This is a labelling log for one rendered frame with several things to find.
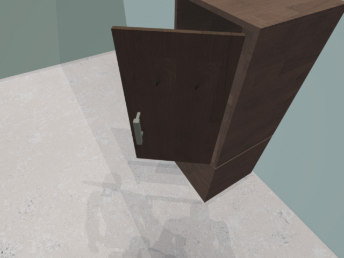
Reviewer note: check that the handle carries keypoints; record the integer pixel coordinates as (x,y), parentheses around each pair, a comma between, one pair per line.
(137,129)

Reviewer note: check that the cupboard door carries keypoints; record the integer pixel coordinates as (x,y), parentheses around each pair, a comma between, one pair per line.
(180,82)

